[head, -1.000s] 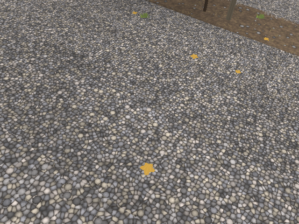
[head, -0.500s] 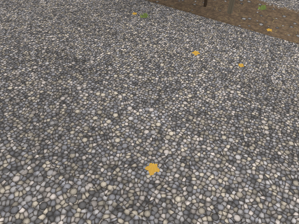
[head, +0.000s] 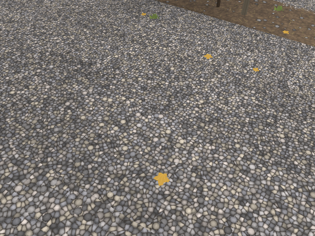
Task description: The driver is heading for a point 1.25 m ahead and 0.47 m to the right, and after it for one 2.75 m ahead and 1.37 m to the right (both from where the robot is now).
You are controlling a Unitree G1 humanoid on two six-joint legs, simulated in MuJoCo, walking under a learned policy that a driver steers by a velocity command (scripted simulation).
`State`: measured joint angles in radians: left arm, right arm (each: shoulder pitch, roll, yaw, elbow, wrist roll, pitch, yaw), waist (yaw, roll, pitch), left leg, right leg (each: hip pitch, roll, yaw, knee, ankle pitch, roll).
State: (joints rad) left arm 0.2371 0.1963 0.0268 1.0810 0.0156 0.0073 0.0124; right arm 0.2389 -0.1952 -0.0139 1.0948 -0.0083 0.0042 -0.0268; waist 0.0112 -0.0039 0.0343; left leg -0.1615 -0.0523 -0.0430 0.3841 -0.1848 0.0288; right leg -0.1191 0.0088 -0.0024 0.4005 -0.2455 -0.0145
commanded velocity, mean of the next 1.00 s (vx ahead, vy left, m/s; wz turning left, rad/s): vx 0.28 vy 0.00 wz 0.00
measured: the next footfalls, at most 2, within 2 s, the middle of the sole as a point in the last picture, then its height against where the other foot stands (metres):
left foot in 1.16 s outside the picture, level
right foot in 1.72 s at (187, 216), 0.17 m lower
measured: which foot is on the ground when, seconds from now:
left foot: down 0.00-0.78, up 0.80-1.00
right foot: down 0.00-1.00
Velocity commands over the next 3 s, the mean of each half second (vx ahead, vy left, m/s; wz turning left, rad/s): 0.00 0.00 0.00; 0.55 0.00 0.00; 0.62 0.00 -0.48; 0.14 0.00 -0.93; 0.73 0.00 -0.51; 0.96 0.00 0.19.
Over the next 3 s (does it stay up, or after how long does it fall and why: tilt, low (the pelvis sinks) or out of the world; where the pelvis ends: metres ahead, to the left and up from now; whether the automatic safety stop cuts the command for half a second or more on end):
stays up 0.92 -0.38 -0.19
